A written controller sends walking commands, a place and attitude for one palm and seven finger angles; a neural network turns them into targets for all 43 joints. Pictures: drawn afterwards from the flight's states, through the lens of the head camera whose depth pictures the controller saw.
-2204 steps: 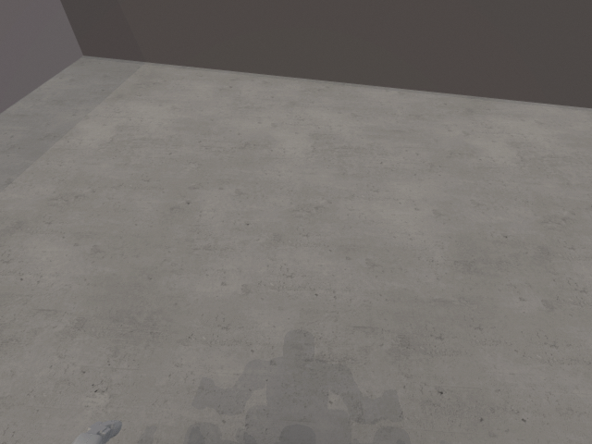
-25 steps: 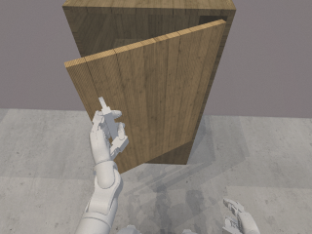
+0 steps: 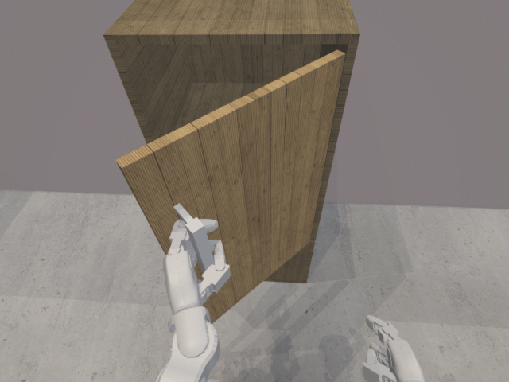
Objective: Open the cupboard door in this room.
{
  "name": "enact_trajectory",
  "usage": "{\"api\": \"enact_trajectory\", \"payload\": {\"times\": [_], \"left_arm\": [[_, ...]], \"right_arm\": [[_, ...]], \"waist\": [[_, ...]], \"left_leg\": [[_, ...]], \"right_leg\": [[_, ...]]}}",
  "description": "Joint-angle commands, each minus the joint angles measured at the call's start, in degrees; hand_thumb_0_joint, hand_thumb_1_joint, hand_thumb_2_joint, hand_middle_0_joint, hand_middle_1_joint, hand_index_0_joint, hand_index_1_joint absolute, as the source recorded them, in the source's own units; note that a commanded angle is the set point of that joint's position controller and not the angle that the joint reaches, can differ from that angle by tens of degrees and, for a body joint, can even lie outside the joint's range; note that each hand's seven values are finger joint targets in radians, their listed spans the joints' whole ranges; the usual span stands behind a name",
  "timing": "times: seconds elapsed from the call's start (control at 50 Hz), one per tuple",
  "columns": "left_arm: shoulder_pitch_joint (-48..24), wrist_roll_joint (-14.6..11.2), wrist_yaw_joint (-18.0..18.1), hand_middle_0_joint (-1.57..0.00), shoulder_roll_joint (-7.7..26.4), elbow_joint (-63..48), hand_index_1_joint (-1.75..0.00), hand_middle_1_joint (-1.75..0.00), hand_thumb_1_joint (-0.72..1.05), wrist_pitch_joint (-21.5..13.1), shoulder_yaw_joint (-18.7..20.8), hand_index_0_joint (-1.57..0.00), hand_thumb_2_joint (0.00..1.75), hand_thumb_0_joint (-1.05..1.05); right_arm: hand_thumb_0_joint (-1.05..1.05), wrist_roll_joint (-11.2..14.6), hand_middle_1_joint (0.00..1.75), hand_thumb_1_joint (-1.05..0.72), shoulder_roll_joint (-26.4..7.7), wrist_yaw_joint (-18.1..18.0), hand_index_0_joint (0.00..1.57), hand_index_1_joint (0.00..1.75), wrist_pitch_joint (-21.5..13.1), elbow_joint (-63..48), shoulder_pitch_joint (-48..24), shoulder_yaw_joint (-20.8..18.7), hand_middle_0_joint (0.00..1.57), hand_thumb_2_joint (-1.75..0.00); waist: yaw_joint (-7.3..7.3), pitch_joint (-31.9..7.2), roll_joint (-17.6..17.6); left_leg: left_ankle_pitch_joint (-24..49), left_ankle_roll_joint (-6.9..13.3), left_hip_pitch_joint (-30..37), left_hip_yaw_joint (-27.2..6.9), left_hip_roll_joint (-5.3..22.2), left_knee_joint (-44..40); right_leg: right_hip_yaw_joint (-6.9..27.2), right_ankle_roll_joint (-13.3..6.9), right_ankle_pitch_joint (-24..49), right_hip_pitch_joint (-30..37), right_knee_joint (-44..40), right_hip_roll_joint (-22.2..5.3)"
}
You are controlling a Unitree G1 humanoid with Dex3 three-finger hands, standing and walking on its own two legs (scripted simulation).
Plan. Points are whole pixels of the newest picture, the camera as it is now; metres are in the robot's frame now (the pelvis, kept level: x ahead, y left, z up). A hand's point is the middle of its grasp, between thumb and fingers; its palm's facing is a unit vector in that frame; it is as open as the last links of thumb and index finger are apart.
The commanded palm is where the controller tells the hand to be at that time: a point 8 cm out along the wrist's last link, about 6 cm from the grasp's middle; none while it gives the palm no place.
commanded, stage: open thumb and fingers to let go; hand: left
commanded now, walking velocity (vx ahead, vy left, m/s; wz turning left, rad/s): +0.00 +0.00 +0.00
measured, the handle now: (195, 241) +0.32 +0.10 +0.06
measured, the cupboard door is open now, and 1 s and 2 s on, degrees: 45 45 46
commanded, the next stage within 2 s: slide the hand sideways off the handle in 0.70 s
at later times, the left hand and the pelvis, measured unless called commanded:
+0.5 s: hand (209, 267) +0.28 +0.08 +0.06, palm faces +0.31 -0.95 -0.02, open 13.7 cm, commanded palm +0.24 +0.11 +0.05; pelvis -0.01 +0.02 +0.00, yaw +0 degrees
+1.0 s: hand (208, 294) +0.24 +0.08 +0.05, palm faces -0.19 -0.98 -0.04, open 16.3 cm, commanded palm +0.23 +0.11 +0.05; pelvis -0.02 +0.04 -0.01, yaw -1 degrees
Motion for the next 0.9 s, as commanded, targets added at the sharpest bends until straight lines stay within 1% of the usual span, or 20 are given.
{"api": "enact_trajectory", "payload": {"times": [0.0, 0.02, 0.08, 0.14, 0.16, 0.26, 0.3, 0.46, 0.5, 0.58, 0.6, 0.62, 0.66, 0.72, 0.78, 0.8, 0.82, 0.84, 0.86, 0.88], "left_arm": [[-7.0, 0.6, 0.8, -0.36, -4.2, -13.2, -1.30, -1.30, 0.41, -4.4, 2.3, -0.36, 0.69, 0.00], [-6.5, 0.6, 0.3, -0.36, -5.0, -13.5, -1.29, -1.29, 0.34, -4.5, 1.3, -0.36, 0.66, 0.00], [-6.6, 0.5, -0.6, -0.35, -4.7, -14.3, -1.27, -1.27, 0.13, -4.8, 0.9, -0.35, 0.57, 0.00], [-8.4, 0.6, -1.0, -0.33, -5.0, -13.7, -1.24, -1.24, -0.08, -5.2, 0.0, -0.33, 0.48, 0.00], [-9.0, 0.7, -1.1, -0.32, -5.0, -14.1, -1.24, -1.24, -0.15, -5.5, -0.3, -0.32, 0.45, 0.00], [-10.1, 1.3, -1.3, -0.30, -5.6, -14.0, -1.20, -1.20, -0.50, -6.7, -1.5, -0.30, 0.30, 0.00], [-9.7, 1.3, -1.1, -0.30, -5.3, -13.5, -1.20, -1.20, -0.50, -6.4, -1.1, -0.30, 0.30, 0.00], [-13.7, 1.1, 0.5, -0.23, -6.1, -11.8, -0.80, -0.80, -0.50, -5.3, -1.2, -0.23, 0.30, 0.00], [-12.5, 1.0, 0.7, -0.22, -6.2, -11.2, -0.70, -0.70, -0.50, -4.8, -0.8, -0.22, 0.30, 0.00], [-14.2, 1.2, 1.2, -0.18, -8.2, -10.6, -0.50, -0.50, -0.50, -4.2, -2.1, -0.18, 0.30, 0.00], [-12.9, 1.2, 1.3, -0.18, -7.5, -10.3, -0.45, -0.45, -0.50, -3.9, -1.4, -0.18, 0.30, 0.00], [-13.3, 1.2, 1.5, -0.17, -7.3, -10.4, -0.40, -0.40, -0.50, -3.7, -1.2, -0.17, 0.30, 0.00], [-15.6, 1.5, 1.9, -0.15, -8.9, -10.5, -0.30, -0.30, -0.50, -3.4, -2.6, -0.15, 0.30, 0.00], [-16.1, 1.1, 2.5, -0.15, -8.7, -9.1, -0.30, -0.30, -0.50, -2.5, -1.5, -0.15, 0.30, 0.00], [-14.8, 0.9, 2.6, -0.15, -10.0, -9.8, -0.30, -0.30, -0.50, -2.0, -2.2, -0.15, 0.30, 0.00], [-15.9, 7.5, -9.7, -0.15, -2.2, -10.6, -0.30, -0.30, -0.50, -5.2, -14.6, -0.15, 0.30, 0.00], [-17.2, 5.0, -16.6, -0.15, 1.8, -15.4, -0.30, -0.30, -0.50, -8.1, -9.8, -0.15, 0.30, 0.00], [-16.5, 4.1, -20.7, -0.15, 3.5, -15.8, -0.30, -0.30, -0.50, -9.7, -9.7, -0.15, 0.30, 0.00], [-15.9, 2.8, -24.1, -0.15, 3.5, -16.9, -0.30, -0.30, -0.50, -10.8, -10.2, -0.15, 0.30, 0.00], [-14.6, 0.9, -27.5, -0.15, 3.2, -17.0, -0.30, -0.30, -0.50, -11.4, -10.4, -0.15, 0.30, 0.00]], "right_arm": [[0.00, 0.4, 0.30, -0.90, -3.1, -0.3, 0.20, 0.30, -3.3, -9.1, -4.1, -1.4, 0.20, -0.90], [0.00, 0.4, 0.30, -0.90, -3.2, -0.2, 0.20, 0.30, -3.2, -9.2, -3.9, -1.5, 0.20, -0.90], [0.00, 0.6, 0.30, -0.90, -3.5, -0.1, 0.20, 0.30, -3.0, -9.1, -3.0, -1.5, 0.20, -0.90], [0.00, 0.6, 0.30, -0.90, -3.7, -0.2, 0.20, 0.30, -3.2, -9.2, -3.2, -1.5, 0.20, -0.90], [0.00, 0.6, 0.30, -0.90, -3.9, -0.3, 0.20, 0.30, -3.2, -9.1, -3.6, -1.6, 0.20, -0.90], [0.00, 0.7, 0.30, -0.90, -4.0, -0.2, 0.20, 0.30, -3.8, -9.0, -3.2, -1.8, 0.20, -0.90], [0.00, 0.8, 0.30, -0.90, -4.1, -0.2, 0.20, 0.30, -3.8, -9.3, -3.2, -1.8, 0.20, -0.90], [0.00, 0.8, 0.30, -0.90, -4.1, -0.5, 0.20, 0.30, -3.6, -9.2, -3.6, -1.6, 0.20, -0.90], [0.00, 0.7, 0.30, -0.90, -4.2, -0.4, 0.20, 0.30, -3.6, -9.6, -3.5, -1.7, 0.20, -0.90], [0.00, 0.7, 0.30, -0.90, -4.1, 0.0, 0.20, 0.30, -3.5, -9.6, -3.8, -1.5, 0.20, -0.90], [0.00, 0.7, 0.30, -0.90, -4.3, 0.0, 0.20, 0.30, -3.4, -9.8, -3.9, -1.6, 0.20, -0.90], [0.00, 0.8, 0.30, -0.90, -4.2, 0.1, 0.20, 0.30, -3.1, -9.7, -4.3, -1.5, 0.20, -0.90], [0.00, 0.8, 0.30, -0.90, -4.1, 0.3, 0.20, 0.30, -3.1, -9.7, -4.5, -1.4, 0.20, -0.90], [0.00, 0.7, 0.30, -0.90, -4.2, 0.4, 0.20, 0.30, -2.9, -9.5, -5.2, -1.3, 0.20, -0.90], [0.00, 0.9, 0.30, -0.90, -3.9, 0.7, 0.20, 0.30, -2.8, -9.8, -5.3, -1.3, 0.20, -0.90], [0.00, 1.2, 0.30, -0.90, -6.7, 1.2, 0.20, 0.30, -2.6, -8.3, -0.4, -1.4, 0.20, -0.90], [0.00, 1.8, 0.30, -0.90, -6.3, 1.0, 0.20, 0.30, -2.5, -10.3, -0.2, -2.3, 0.20, -0.90], [0.00, 2.1, 0.30, -0.90, -6.4, 0.7, 0.20, 0.30, -2.5, -10.7, -0.1, -2.2, 0.20, -0.90], [0.00, 2.4, 0.30, -0.90, -6.2, 0.5, 0.20, 0.30, -2.8, -11.6, -0.4, -2.0, 0.20, -0.90], [0.00, 3.0, 0.30, -0.90, -6.1, 0.4, 0.20, 0.30, -3.3, -12.1, -0.3, -1.9, 0.20, -0.90]], "waist": [[0.76, -13.2, -9.6], [0.65, -13.5, -8.4], [-0.19, -12.6, -8.8], [-0.92, -10.5, -9.9], [-1.11, -10.1, -9.0], [-0.93, -11.7, -8.0], [-0.61, -11.7, -7.5], [-0.82, -11.3, -7.3], [0.08, -11.7, -7.5], [-0.13, -11.4, -6.1], [0.64, -11.6, -6.0], [0.64, -11.3, -5.0], [0.11, -10.9, -4.3], [0.64, -11.0, -5.1], [0.99, -11.9, -5.4], [-5.29, -7.2, -7.9], [-2.69, -12.7, -4.3], [-2.19, -14.1, -3.9], [-1.99, -15.0, -2.6], [-2.60, -13.9, -4.3]], "left_leg": [[10.9, 2.7, 1.6, 2.0, -2.1, -2.2], [11.4, 2.6, 1.7, 2.2, -2.1, -2.3], [11.5, 2.7, 2.0, 2.2, -2.0, -2.3], [9.9, 2.9, 1.0, 1.8, -1.9, -2.0], [9.5, 3.0, 1.2, 1.8, -1.8, -1.8], [9.3, 3.2, 1.8, 1.7, -1.8, -1.6], [9.4, 3.3, 1.9, 1.7, -1.7, -1.8], [8.8, 3.4, 2.9, 2.1, -1.6, -2.3], [9.7, 3.4, 3.1, 2.0, -1.6, -2.8], [10.1, 3.4, 4.3, 2.1, -1.4, -3.2], [10.7, 3.3, 3.8, 1.9, -1.3, -3.4], [10.8, 3.2, 4.1, 2.1, -1.3, -3.5], [10.5, 3.2, 4.7, 1.9, -1.2, -3.6], [10.0, 3.2, 4.4, 1.7, -1.1, -3.9], [10.8, 3.0, 4.9, 1.8, -1.1, -3.9], [11.8, 4.3, 5.0, 1.8, -1.2, -2.4], [12.7, 4.6, 5.9, 2.0, -1.2, -1.9], [13.4, 4.7, 6.5, 1.9, -1.4, -2.1], [13.3, 4.8, 6.7, 2.0, -1.5, -1.9], [12.2, 4.8, 6.8, 1.8, -1.3, -2.0]], "right_leg": [[10.2, 5.7, 26.4, 11.6, -13.1, -5.1], [10.2, 5.8, 28.5, 12.0, -12.8, -5.3], [9.9, 6.1, 30.4, 11.9, -12.7, -5.4], [10.0, 6.1, 26.6, 10.0, -13.2, -5.4], [10.0, 5.9, 24.7, 8.9, -13.3, -5.3], [8.6, 5.3, 21.3, 7.2, -12.1, -4.8], [7.9, 4.8, 19.9, 6.8, -11.9, -4.3], [6.3, 4.3, 16.0, 4.9, -11.8, -3.4], [5.1, 3.8, 16.0, 5.3, -11.1, -2.7], [3.7, 3.4, 15.1, 4.0, -10.3, -2.0], [3.3, 3.1, 15.3, 4.5, -9.8, -1.7], [3.2, 2.9, 15.2, 4.2, -9.6, -1.7], [2.6, 2.8, 14.0, 3.1, -9.3, -1.5], [2.0, 2.7, 12.6, 2.8, -9.1, -1.2], [1.7, 2.5, 13.5, 3.5, -8.7, -0.9], [3.8, 2.9, 18.6, -0.3, -7.7, -1.8], [4.2, 2.6, 20.6, 2.1, -7.0, -2.1], [4.7, 2.4, 22.3, 4.0, -6.5, -2.2], [4.9, 2.5, 22.5, 4.4, -6.4, -2.3], [4.7, 2.6, 21.0, 3.7, -6.7, -2.1]]}}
